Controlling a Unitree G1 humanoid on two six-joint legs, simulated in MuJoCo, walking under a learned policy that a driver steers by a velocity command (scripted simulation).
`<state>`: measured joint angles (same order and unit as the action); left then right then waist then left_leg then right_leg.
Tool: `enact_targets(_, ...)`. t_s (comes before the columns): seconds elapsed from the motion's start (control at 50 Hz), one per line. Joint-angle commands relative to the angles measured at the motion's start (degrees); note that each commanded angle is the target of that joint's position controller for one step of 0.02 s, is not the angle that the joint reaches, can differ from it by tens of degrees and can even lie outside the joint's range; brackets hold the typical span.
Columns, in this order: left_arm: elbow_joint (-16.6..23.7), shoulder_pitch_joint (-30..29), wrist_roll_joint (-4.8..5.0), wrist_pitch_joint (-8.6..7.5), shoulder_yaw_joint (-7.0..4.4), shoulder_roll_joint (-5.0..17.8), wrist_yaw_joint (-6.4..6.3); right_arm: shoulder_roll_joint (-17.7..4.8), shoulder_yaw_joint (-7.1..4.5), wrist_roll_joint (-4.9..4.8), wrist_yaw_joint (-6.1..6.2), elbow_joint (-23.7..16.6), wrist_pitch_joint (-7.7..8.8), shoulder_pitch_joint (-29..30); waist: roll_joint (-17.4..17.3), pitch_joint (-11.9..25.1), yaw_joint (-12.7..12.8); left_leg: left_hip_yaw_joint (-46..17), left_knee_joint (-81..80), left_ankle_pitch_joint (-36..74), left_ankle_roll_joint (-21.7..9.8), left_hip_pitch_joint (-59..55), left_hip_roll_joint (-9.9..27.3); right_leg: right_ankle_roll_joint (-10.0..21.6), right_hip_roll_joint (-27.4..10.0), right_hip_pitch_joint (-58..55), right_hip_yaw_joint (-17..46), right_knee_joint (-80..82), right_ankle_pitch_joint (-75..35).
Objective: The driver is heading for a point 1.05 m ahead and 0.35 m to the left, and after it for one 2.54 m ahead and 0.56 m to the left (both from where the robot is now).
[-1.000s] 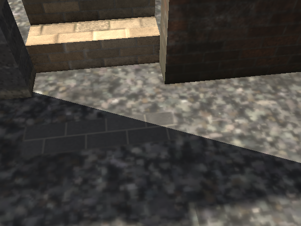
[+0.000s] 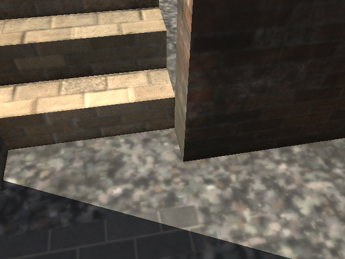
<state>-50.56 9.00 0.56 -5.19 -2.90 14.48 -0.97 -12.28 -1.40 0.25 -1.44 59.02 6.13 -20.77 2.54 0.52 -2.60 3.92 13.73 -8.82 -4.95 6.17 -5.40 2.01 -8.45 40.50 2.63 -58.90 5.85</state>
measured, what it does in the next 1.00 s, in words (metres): walks ahead, turning left: right foot, then left foot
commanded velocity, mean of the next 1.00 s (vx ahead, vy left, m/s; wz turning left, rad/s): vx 0.48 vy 0.05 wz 0.30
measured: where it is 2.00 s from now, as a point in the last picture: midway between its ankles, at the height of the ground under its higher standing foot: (116, 186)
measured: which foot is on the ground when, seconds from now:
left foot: down 0.00-0.28, up 0.30-0.82, down 0.84-1.00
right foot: up 0.00-0.24, down 0.26-0.86, up 0.88-1.00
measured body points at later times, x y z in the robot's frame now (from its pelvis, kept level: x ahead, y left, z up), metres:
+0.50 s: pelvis +0.29 -0.08 +0.00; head +0.31 -0.08 +0.45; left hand +0.32 +0.20 -0.13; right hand +0.40 -0.34 -0.13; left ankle +0.31 +0.10 -0.65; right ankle +0.30 -0.15 -0.75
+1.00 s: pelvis +0.52 +0.03 -0.02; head +0.57 +0.04 +0.43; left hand +0.53 +0.31 -0.15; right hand +0.68 -0.21 -0.15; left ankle +0.57 +0.09 -0.75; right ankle +0.50 -0.14 -0.65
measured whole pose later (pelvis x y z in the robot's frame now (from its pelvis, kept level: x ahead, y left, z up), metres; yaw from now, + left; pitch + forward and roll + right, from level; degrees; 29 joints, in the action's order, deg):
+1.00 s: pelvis +0.52 +0.03 -0.02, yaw +20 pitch +2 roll +1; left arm -48.7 11.8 -3.0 -3.6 -2.8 13.6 -0.9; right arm -16.4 -4.6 1.0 -0.2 49.1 -0.2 -14.3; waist 0.4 -3.5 -0.6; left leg 2.7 27.4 -8.0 -8.5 21.5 -9.1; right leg -0.4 -6.9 27.5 1.4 -72.3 22.3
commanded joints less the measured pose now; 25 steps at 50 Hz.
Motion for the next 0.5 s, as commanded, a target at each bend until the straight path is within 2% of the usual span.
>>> enact_targets(0.02,3.2,-1.8,-0.24,-0.36,-0.15,1.5,0.27,-8.2,-1.26,-0.29,1.16,-3.4,0.45,1.1,-4.4,-4.0,1.5,-9.8,-8.0,12.0,-8.0,3.7,15.6,-0.9,-0.3,0.7,-0.5,11.0,-9.1)
enact_targets(0.06,4.3,-6.3,0.01,-0.61,0.2,1.0,0.71,-9.0,-1.38,-0.76,1.42,-2.9,0.26,-1.2,-4.6,-4.3,-0.1,-8.4,-8.0,11.3,-7.0,1.9,15.1,-1.0,1.4,-1.2,-2.0,18.3,-12.5)
enact_targets(0.12,6.1,-11.6,0.54,-0.82,0.52,1.2,1.65,-9.5,-1.57,-1.19,1.5,-1.6,-0.31,-4.8,-5.0,-5.6,-2.0,-8.5,-6.4,9.9,-6.8,-3.7,16.7,-0.8,2.7,-0.7,-2.7,24.2,-11.7)
enact_targets(0.18,8.0,-14.6,0.75,-1.44,0.55,1.9,2.94,-9.8,-1.93,-1.21,1.84,-0.7,-1.29,-6.2,-5.5,-6.2,-1.8,-9.4,-2.9,12.7,-6.2,-10.1,19.6,0.9,3.6,0.1,-2.5,27.8,-6.6)
enact_targets(0.22,7.8,-11.4,0.74,-1.85,-0.08,3.6,3.41,-10.8,-2.32,-1.17,1.99,-1.0,-1.83,-4.7,-6.8,-3.9,0.8,-8.9,1.6,22.3,-5.0,-11.6,20.1,2.6,5.4,-6.3,-3.7,29.6,-2.4)
enact_targets(0.24,6.5,-6.2,0.66,-1.98,-0.98,5.3,3.34,-11.1,-2.4,-1.03,2.0,-1.5,-2.12,-3.3,-7.6,-0.6,3.9,-7.6,7.5,32.3,-4.1,-11.0,18.9,3.8,7.5,-14.3,-5.4,30.2,-1.7)
enact_targets(0.26,3.2,4.3,0.69,-1.98,-2.54,8.1,3.01,-9.9,-1.91,-0.6,1.94,-2.1,-2.36,-2.2,-7.1,5.5,8.7,-5.3,19.1,36.8,-2.6,-7.0,15.7,5.7,8.4,-28.1,-5.7,30.3,-2.8)
enact_targets(0.28,0.9,15.8,-0.06,-1.77,-3.84,13.1,2.38,-8.0,-0.89,0.43,1.89,-3.8,-2.17,-2.6,-0.3,14.8,12.0,-2.4,38.5,20.6,-0.5,6.1,11.7,9.8,-3.0,-47.1,7.6,29.4,-3.5)
enact_targets(0.3,-0.2,18.4,-0.64,-1.51,-4.19,15.5,2.83,0.8,1.42,-0.45,1.05,-3.2,-0.82,-10.8,15.4,22.6,7.5,-5.0,57.3,-20.5,2.6,28.9,1.1,18.4,-15.5,-65.6,35.3,36.9,8.0)
enact_targets(0.32,0.4,17.2,-0.53,-1.67,-2.64,9.3,2.73,-6.1,-0.12,-2.14,0.94,-2.6,0.5,-7.1,8.4,19.7,9.6,-13.5,63.9,-22.8,1.1,34.6,3.6,15.6,-14.3,-62.7,37.4,40.7,11.8)
enact_targets(0.34,1.1,11.5,-0.5,-1.59,-2.09,7.6,2.22,-9.7,-1.36,-3.66,1.14,-4.8,1.51,-1.0,6.6,10.3,8.2,-12.5,63.7,-16.8,0.3,37.1,6.2,12.5,-12.7,-53.9,27.0,41.9,6.9)
enact_targets(0.36,2.2,6.1,-0.3,-1.51,-1.69,6.4,1.93,-9.0,-1.2,-3.37,1.49,-5.9,1.53,2.8,0.3,6.2,6.4,-11.2,61.2,-11.0,0.5,34.3,9.7,10.8,-11.0,-44.7,19.6,44.3,1.1)
enact_targets(0.38,2.0,3.7,-0.8,-1.69,-1.52,5.4,2.05,-8.1,-1.62,-2.67,2.01,-6.0,1.0,4.2,-0.6,3.1,4.8,-11.0,58.0,-8.0,0.7,31.5,11.4,9.7,-9.2,-38.3,14.5,46.8,-1.4)
enact_targets(0.4,1.9,2.8,-1.5,-2.01,-1.28,4.6,2.11,-7.1,-1.62,-2.13,2.04,-6.3,0.15,3.9,0.3,2.2,3.0,-10.9,56.2,-5.9,0.8,28.6,12.7,9.3,-7.8,-35.1,11.1,49.0,-1.8)
enact_targets(0.44,0.6,2.8,-1.24,-2.35,-1.41,4.9,1.74,-4.5,-1.35,-2.1,1.96,-6.0,-1.33,2.2,0.6,0.6,1.3,-10.6,54.1,-4.3,1.2,27.6,13.1,9.1,-6.3,-32.0,5.4,51.3,-5.2)
enact_targets(0.5,-0.8,4.6,-1.31,-2.6,-1.91,6.3,1.16,-4.5,-1.58,-1.86,2.08,-7.7,-2.27,5.6,0.4,-1.6,1.2,-11.2,50.2,1.4,1.9,33.0,13.0,8.6,-5.7,-32.1,-0.7,52.4,-11.3)
Keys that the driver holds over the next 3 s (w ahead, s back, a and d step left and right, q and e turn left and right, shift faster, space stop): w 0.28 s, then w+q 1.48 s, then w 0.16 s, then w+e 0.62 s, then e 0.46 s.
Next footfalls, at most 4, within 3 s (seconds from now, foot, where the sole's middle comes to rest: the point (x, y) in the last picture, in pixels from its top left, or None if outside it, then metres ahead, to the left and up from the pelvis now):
0.26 right None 0.34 -0.15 -0.78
0.84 left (146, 237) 0.61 0.10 -0.78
1.46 right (148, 170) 0.93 0.09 -0.78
1.96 left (72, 191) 0.83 0.42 -0.78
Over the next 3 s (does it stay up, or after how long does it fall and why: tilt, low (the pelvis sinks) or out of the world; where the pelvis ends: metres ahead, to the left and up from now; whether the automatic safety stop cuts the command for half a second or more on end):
stays up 0.82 0.26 0.00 its command is cut before an obstacle after 0.7 s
